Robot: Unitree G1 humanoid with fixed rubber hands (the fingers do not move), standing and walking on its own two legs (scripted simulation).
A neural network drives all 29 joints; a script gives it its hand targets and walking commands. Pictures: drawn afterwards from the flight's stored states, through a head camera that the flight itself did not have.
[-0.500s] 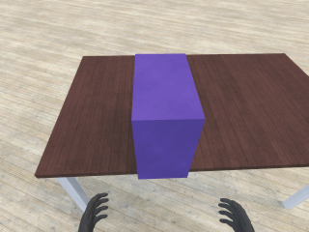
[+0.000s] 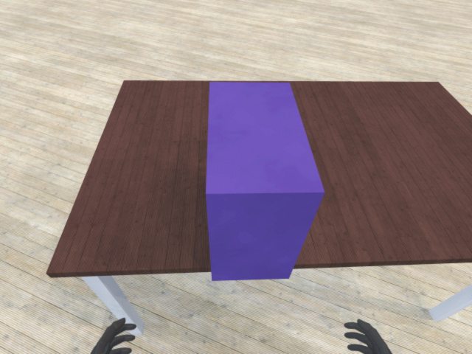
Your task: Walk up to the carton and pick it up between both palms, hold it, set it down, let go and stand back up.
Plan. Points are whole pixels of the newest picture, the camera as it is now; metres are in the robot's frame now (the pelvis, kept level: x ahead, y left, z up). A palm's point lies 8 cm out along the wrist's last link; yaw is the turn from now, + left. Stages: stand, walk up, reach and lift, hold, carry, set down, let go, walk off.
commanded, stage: let go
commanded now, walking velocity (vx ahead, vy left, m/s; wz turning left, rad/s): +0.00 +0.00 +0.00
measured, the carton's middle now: (250, 182) +0.47 -0.02 +0.01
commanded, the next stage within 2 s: stand in 0.06 s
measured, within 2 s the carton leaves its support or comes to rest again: neither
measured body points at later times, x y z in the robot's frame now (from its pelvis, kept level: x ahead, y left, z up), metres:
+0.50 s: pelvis +0.00 +0.01 -0.01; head -0.04 +0.04 +0.44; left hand +0.00 +0.25 -0.16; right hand +0.01 -0.24 -0.14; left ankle -0.02 +0.12 -0.74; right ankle -0.03 -0.12 -0.74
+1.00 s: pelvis -0.04 +0.04 +0.00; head -0.08 +0.05 +0.45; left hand -0.09 +0.23 -0.17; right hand -0.09 -0.16 -0.16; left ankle -0.02 +0.12 -0.74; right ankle -0.03 -0.12 -0.74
